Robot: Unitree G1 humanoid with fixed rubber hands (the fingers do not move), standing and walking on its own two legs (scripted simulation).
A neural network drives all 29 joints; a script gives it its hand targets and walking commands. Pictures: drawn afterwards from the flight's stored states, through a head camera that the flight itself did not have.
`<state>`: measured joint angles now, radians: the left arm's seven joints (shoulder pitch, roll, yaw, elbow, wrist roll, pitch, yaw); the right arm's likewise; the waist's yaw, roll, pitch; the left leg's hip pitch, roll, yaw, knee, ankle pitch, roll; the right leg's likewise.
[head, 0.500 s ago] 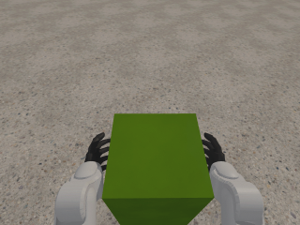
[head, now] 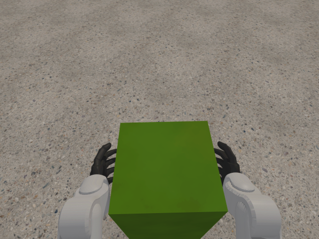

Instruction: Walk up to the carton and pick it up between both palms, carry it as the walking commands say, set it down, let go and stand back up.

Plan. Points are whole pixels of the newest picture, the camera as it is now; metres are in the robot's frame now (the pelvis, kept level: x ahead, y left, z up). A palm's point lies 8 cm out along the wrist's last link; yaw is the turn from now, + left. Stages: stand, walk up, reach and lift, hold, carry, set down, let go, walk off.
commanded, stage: carry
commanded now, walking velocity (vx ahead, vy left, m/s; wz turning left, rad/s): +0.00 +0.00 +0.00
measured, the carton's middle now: (164, 187) +0.25 -0.01 +0.00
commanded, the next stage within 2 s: none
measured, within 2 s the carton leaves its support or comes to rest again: neither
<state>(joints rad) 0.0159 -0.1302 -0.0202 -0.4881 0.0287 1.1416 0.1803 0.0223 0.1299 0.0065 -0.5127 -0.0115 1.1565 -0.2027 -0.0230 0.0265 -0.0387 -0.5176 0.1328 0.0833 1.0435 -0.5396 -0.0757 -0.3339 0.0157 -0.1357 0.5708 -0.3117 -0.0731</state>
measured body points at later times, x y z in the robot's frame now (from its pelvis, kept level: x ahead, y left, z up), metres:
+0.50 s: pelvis +0.01 +0.00 +0.01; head -0.02 +0.01 +0.46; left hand +0.29 +0.13 +0.08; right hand +0.27 -0.15 +0.09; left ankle +0.03 +0.12 -0.73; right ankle -0.01 -0.07 -0.73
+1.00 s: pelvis +0.06 +0.00 +0.00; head +0.03 +0.01 +0.45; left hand +0.32 +0.14 +0.09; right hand +0.31 -0.14 +0.09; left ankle +0.03 +0.12 -0.73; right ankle -0.01 -0.07 -0.73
